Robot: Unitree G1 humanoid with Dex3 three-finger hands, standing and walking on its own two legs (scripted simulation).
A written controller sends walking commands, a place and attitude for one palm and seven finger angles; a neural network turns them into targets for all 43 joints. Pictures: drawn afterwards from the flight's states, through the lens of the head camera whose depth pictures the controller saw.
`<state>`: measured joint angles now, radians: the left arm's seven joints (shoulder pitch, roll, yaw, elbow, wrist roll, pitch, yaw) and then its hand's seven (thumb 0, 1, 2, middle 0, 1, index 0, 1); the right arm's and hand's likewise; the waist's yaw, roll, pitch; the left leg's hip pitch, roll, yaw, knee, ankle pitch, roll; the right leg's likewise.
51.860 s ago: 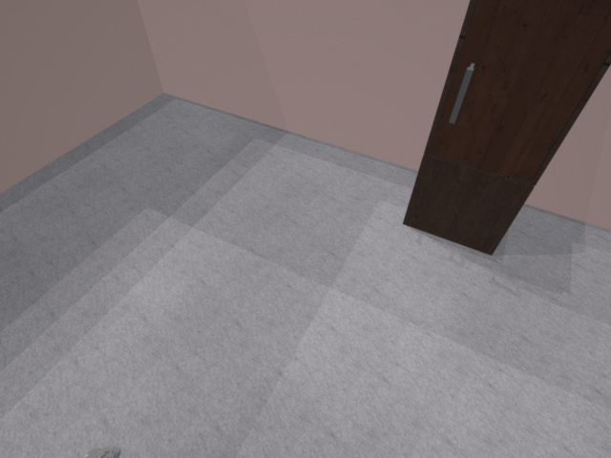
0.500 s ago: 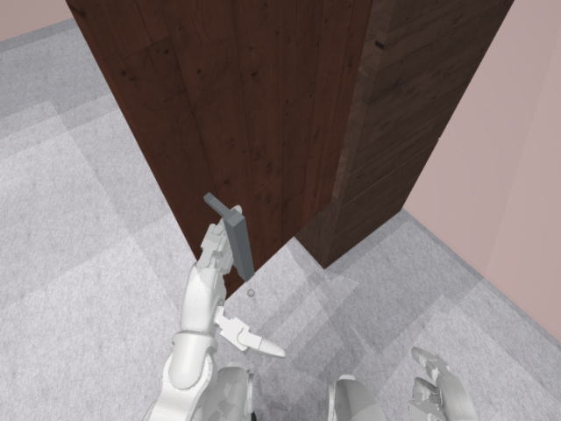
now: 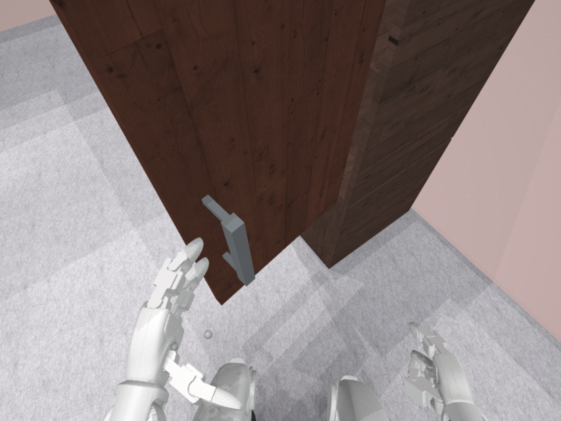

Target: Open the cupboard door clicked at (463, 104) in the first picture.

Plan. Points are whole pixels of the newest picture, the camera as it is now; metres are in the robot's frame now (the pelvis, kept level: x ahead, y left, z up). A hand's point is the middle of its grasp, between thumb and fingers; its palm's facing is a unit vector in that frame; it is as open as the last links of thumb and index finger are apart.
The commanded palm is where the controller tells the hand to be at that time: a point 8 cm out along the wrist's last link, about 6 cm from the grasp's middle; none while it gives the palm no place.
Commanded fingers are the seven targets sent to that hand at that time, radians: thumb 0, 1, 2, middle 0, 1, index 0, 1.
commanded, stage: slide the hand sideways off the handle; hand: left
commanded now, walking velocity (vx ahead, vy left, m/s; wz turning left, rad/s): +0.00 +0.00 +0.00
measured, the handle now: (231, 245) +0.34 +0.10 +0.04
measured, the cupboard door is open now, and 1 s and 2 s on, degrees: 98 98 98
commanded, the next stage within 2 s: draw the hand back to the body in 0.26 s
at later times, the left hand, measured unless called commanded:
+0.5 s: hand (172, 348) +0.20 +0.14 +0.05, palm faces -0.05 -1.00 -0.04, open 16.3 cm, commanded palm +0.17 +0.20 +0.07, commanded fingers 0.00 -0.50 0.30 -0.15 -0.30 -0.15 -0.30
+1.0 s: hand (65, 340) +0.19 +0.21 +0.15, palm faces +0.12 -0.95 -0.30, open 15.4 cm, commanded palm +0.16 +0.26 +0.18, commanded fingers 0.00 -0.05 0.50 -0.17 -0.30 -0.17 -0.30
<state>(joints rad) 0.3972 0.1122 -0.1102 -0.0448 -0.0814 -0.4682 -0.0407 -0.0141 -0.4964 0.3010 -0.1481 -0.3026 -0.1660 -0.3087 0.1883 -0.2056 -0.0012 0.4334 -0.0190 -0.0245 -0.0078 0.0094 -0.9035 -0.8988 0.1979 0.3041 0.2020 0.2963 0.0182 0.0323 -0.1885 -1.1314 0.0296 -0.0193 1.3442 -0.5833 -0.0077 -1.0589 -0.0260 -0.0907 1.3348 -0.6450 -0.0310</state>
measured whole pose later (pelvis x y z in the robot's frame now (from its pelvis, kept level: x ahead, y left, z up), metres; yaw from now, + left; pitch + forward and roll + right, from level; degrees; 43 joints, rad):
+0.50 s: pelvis -0.01 +0.00 -0.01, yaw +0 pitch +20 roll -2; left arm 0.48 0.19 0.01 -0.19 -0.18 -0.39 -0.16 -0.02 -0.50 0.30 -0.15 -0.30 -0.15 -0.30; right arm 0.21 -0.20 -0.01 0.43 0.01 -0.04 -0.05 0.01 -0.90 -0.90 0.20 0.30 0.20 0.30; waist 0.02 0.04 -0.19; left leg -1.14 0.04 -0.04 1.38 -0.59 -0.01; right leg -1.06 -0.01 -0.10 1.36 -0.65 -0.04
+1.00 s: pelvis +0.02 +0.01 +0.08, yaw +0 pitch +9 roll -2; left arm 0.66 0.31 0.10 -0.37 -0.09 -0.10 0.02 -0.01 -0.34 0.37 -0.16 -0.30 -0.16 -0.30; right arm 0.28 -0.22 0.02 0.41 0.03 -0.02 -0.12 0.01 -0.90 -0.90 0.20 0.30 0.20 0.30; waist 0.03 0.06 -0.16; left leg -0.66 0.03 0.00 0.97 -0.47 0.01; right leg -0.58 -0.01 -0.08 0.92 -0.50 -0.01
